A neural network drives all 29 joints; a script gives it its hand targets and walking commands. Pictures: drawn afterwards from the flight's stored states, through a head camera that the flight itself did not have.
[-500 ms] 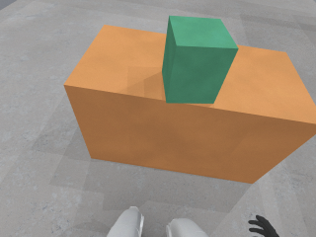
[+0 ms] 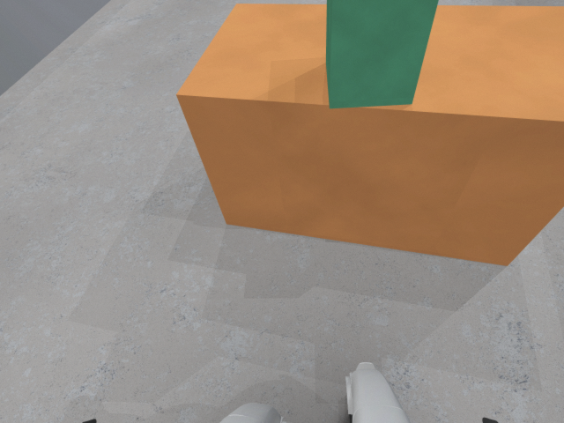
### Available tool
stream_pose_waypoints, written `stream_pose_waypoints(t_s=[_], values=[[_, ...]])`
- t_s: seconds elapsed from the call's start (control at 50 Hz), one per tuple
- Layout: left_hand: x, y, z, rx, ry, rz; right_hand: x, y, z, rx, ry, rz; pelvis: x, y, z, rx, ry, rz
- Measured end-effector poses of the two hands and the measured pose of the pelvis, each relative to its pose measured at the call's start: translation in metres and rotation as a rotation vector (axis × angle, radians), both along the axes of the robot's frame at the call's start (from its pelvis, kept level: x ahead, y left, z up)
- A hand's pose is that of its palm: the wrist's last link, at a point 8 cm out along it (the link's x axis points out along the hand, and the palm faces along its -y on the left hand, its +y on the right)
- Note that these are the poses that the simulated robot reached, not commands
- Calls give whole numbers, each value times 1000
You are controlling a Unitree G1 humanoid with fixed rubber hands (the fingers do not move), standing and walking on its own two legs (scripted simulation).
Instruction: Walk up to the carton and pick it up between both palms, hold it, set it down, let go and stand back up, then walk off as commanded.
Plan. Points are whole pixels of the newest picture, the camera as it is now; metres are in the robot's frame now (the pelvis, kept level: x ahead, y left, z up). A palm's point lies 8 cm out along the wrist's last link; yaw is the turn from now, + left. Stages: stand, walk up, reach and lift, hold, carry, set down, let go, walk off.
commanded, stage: walk off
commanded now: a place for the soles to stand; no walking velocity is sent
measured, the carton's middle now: (371, 34) +0.92 -0.14 +0.05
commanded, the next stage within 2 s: stand in 1.34 s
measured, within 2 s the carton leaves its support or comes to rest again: neither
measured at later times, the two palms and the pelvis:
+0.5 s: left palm out of the picture +0.05 +0.30 -0.09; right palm out of the picture +0.07 -0.32 -0.09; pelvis +0.02 -0.02 +0.02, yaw -3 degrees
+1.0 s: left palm (101, 417) +0.13 +0.29 -0.08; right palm out of the picture +0.13 -0.31 -0.09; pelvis +0.06 -0.01 +0.02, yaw -3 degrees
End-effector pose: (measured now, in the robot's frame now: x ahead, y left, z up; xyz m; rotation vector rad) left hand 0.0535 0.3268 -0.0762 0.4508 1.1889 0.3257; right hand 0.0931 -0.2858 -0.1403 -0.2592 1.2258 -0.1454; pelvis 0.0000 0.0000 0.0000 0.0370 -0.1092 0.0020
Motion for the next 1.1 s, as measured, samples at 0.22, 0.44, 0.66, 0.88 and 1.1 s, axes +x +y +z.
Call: stream_pose_waypoints(t_s=[0.22,0.44,0.66,0.88,1.1], values=[[-43,9,-26,-129,47,16,-94,-5,60,-128,32,-102,-21,21,21,-34,16,-49],[-20,-21,-27,-137,54,0,-47,-32,55,-111,-37,-80,10,-8,15,3,64,-53],[13,-22,9,-61,13,-46,10,-18,38,-15,-110,-20,36,-12,20,4,70,-33],[57,-25,-1,-86,15,-80,24,-22,46,-49,-82,-36,58,-10,21,-6,99,-51],[89,-31,-2,-101,-48,-129,39,-22,52,-58,-119,-34,59,-9,22,-12,100,-56]])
